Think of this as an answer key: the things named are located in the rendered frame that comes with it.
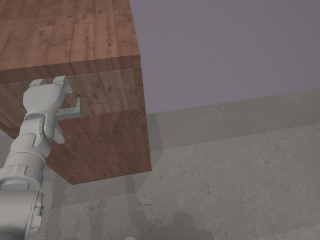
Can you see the drawer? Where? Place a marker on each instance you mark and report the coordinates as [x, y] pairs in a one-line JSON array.
[[100, 92]]

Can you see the cabinet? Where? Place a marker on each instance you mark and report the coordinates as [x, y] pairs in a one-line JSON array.
[[44, 39]]

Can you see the left robot forearm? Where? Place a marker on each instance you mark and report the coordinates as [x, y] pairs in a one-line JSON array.
[[23, 169]]

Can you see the robot left upper arm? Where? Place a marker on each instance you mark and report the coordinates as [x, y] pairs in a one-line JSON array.
[[20, 213]]

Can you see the handle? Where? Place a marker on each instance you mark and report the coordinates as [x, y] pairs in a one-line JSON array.
[[69, 113]]

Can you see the robot left hand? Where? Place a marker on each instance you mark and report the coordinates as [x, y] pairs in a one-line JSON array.
[[48, 97]]

